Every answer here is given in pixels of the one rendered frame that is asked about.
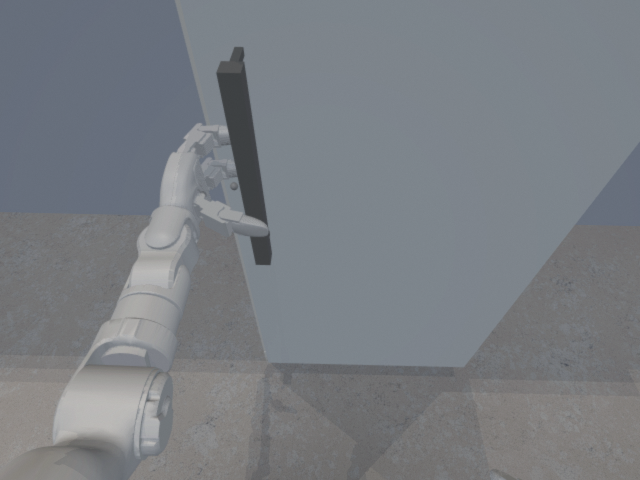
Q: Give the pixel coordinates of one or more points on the fridge door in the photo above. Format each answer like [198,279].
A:
[420,160]

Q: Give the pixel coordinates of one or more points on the handle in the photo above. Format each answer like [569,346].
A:
[233,86]

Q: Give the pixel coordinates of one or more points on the robot left hand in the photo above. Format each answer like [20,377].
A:
[184,178]

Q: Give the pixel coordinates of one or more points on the left robot forearm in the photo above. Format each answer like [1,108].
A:
[142,330]

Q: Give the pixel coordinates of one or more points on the robot left upper arm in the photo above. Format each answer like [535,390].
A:
[111,419]

